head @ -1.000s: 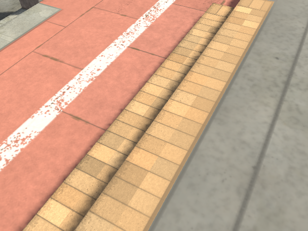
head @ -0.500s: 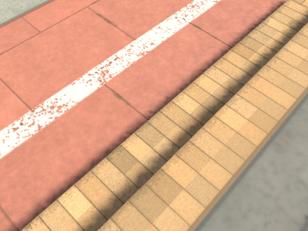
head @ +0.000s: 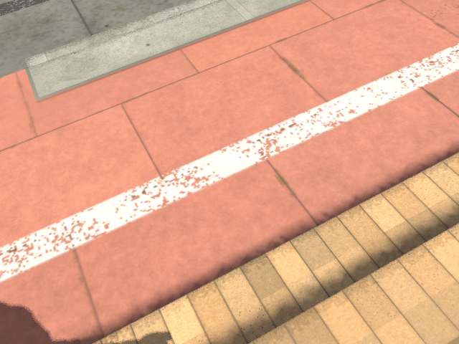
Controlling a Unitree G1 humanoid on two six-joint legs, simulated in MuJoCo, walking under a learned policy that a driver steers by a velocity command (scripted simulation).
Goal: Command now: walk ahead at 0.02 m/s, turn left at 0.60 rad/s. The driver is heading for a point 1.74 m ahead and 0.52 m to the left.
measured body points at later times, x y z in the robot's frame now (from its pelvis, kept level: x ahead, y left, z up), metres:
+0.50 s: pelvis -0.01 +0.03 +0.00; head +0.00 +0.06 +0.45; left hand +0.02 +0.33 -0.11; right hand +0.18 -0.20 -0.08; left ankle -0.04 +0.10 -0.74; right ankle +0.05 -0.12 -0.68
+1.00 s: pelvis +0.18 +0.02 +0.00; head +0.18 +0.03 +0.45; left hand +0.08 +0.23 -0.14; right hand +0.43 -0.11 -0.10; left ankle +0.22 +0.19 -0.69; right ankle +0.11 -0.10 -0.74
